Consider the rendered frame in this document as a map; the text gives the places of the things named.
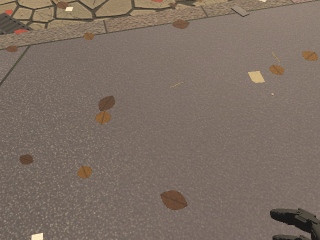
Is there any robot right hand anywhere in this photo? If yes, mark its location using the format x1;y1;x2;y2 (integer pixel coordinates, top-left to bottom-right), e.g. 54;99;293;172
270;208;320;240

